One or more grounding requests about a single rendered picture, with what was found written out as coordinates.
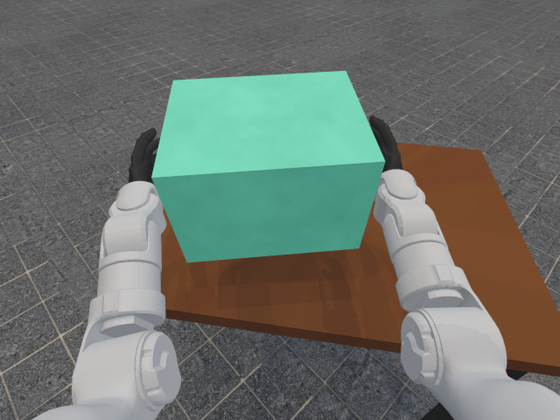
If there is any left robot hand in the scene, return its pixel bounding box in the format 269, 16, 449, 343
128, 128, 160, 185

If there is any carton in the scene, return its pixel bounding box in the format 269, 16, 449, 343
151, 71, 386, 263

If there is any robot right forearm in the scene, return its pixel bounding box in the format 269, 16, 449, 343
374, 169, 507, 369

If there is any robot right upper arm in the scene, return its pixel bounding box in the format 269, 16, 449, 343
401, 307, 560, 420

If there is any table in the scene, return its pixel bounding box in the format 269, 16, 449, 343
161, 143, 560, 420

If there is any robot left forearm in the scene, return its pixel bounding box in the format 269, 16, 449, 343
72, 181, 166, 405

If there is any robot left upper arm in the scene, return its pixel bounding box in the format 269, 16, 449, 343
32, 330, 181, 420

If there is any right robot hand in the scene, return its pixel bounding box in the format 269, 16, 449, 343
369, 115, 403, 172

